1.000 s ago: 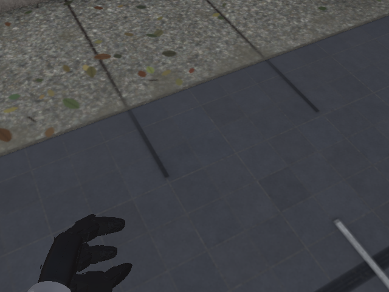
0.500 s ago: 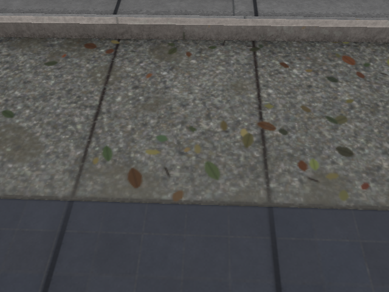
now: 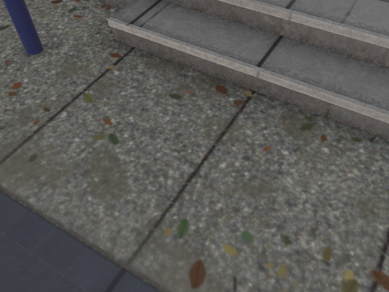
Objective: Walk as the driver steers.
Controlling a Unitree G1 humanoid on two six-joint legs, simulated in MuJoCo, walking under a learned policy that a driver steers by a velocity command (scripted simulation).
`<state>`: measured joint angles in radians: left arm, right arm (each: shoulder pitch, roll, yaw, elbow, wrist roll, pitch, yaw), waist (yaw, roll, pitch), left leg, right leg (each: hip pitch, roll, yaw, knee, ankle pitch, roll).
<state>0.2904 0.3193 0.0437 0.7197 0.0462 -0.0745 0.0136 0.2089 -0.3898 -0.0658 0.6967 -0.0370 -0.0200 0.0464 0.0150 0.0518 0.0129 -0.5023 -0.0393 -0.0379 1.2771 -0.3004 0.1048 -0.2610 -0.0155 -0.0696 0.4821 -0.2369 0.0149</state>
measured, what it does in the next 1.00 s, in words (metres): walks ahead, turning right: left foot, then right foot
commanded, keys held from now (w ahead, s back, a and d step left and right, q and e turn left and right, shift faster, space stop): w+shift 0.28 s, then w+e+shift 0.18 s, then e+shift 0.54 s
